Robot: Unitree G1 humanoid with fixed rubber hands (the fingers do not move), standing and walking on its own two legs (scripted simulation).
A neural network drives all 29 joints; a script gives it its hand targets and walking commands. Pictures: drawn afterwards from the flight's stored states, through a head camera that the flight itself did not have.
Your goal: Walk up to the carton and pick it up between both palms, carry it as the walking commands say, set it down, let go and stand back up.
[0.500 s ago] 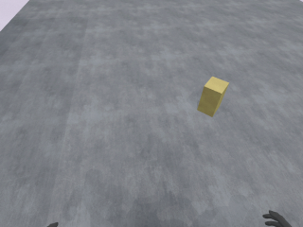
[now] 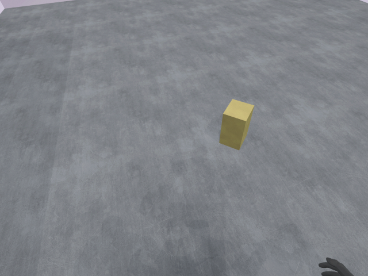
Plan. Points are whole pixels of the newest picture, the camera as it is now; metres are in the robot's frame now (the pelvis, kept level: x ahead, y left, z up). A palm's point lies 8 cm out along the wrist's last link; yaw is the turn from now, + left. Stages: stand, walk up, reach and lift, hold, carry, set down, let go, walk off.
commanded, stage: walk up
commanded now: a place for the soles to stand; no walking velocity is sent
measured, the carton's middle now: (235, 125) +1.16 -0.31 -0.62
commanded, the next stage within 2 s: none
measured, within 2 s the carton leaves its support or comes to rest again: neither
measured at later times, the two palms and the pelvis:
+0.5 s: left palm (93, 218) +0.29 +0.26 -0.09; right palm (355, 227) +0.25 -0.37 -0.05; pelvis +0.16 -0.02 +0.00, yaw -4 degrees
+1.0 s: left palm (113, 173) +0.43 +0.25 -0.10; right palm (337, 184) +0.36 -0.38 -0.05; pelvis +0.30 -0.04 +0.00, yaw -8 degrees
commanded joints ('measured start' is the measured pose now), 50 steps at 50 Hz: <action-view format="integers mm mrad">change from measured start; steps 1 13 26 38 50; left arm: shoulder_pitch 23 -36 214 -50 -45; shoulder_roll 256 197 317 252 199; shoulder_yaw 106 91 146 102 93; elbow -39 -19 59 -55 -14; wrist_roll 11 11 30 18 20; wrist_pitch -7 3 -28 -5 6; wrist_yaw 15 -9 25 20 1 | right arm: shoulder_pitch -2 90 7 100 122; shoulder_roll -162 -223 -127 -157 -243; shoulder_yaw -92 -124 -81 -103 -128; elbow -45 -14 -104 -6 -11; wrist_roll -11 -17 -1 -10 -20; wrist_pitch -46 -61 -24 -40 -51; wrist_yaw -4 -21 -8 -4 -18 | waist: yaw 42 -46 160 1 -56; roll -252 79 -292 -261 108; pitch -39 23 -207 -38 9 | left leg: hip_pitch -49 375 -71 92 364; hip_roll -14 281 63 -15 296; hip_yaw -84 -221 88 -52 -247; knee -249 -723 192 -289 -687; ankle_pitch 17 43 367 77 -34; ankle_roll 14 129 49 8 164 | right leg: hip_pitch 121 -399 362 -60 -423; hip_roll -198 -96 -123 -167 -94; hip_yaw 439 74 270 380 60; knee -291 372 -185 -275 354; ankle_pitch -80 9 -97 -252 -14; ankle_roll -222 41 -125 -200 46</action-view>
